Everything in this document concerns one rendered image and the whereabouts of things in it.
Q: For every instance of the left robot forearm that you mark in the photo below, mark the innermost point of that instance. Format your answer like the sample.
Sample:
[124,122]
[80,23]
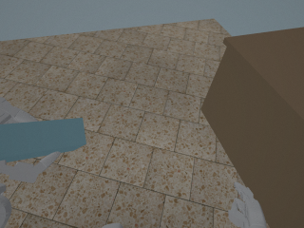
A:
[5,207]

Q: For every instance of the table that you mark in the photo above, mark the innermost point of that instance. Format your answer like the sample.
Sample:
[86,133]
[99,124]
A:
[255,106]

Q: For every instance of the robot right hand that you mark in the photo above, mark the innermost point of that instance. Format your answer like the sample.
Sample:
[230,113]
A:
[251,211]

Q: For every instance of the sponge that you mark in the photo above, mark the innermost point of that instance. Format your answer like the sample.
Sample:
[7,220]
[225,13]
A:
[21,141]

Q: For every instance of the robot left hand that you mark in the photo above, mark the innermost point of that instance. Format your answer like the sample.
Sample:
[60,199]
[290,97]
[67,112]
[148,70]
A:
[22,171]

